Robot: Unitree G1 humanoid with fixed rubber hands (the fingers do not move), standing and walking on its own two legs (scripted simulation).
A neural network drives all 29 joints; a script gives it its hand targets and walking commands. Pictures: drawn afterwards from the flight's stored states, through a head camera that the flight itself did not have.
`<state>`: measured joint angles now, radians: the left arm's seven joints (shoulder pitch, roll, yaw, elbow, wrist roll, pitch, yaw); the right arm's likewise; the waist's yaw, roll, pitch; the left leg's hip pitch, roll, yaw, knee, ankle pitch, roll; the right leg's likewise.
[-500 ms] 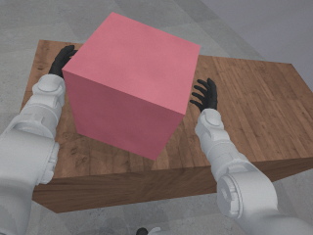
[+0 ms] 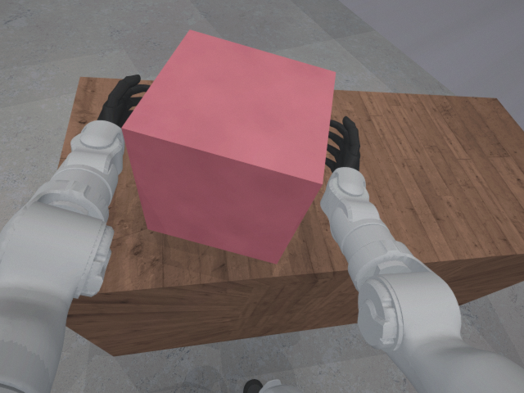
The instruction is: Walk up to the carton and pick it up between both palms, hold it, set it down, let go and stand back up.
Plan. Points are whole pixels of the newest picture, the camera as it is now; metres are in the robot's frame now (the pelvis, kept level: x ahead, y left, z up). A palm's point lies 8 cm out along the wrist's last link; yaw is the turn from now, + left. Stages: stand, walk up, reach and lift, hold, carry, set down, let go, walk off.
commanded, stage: reach and lift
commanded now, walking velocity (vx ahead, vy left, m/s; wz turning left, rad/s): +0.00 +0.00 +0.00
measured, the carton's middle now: (236, 155) +0.50 -0.05 +0.03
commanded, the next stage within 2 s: none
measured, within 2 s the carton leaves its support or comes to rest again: neither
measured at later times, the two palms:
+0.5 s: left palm (123, 126) +0.52 +0.12 +0.09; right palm (342, 169) +0.42 -0.20 +0.09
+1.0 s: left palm (125, 127) +0.52 +0.12 +0.09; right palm (341, 171) +0.42 -0.21 +0.08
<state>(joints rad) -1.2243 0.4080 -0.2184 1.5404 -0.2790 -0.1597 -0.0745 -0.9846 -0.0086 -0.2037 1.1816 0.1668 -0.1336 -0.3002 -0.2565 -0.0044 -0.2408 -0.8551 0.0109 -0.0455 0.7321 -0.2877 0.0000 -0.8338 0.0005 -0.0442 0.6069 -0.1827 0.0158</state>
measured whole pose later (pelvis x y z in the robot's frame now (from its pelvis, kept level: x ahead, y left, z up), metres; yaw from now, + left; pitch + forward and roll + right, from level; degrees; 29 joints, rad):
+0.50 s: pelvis +0.01 +0.01 +0.01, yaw -1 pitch +21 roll -3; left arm -1.24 0.35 -0.06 1.57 -0.10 -0.21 -0.10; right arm -0.97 0.03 -0.44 1.17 -0.01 -0.21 -0.27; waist -0.22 -0.02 -0.17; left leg -0.77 0.02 -0.03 0.69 -0.29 0.01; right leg -0.74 0.00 -0.03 0.55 -0.17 0.02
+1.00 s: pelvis +0.04 +0.00 +0.03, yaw +0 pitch +13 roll -2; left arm -1.11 0.26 0.38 1.50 0.24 -0.30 -0.15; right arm -0.79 0.18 -0.76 0.87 -0.41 -0.31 -0.15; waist -0.16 0.01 -0.02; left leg -0.46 0.00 -0.03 0.47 -0.24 0.01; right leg -0.44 -0.01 -0.03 0.34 -0.13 0.03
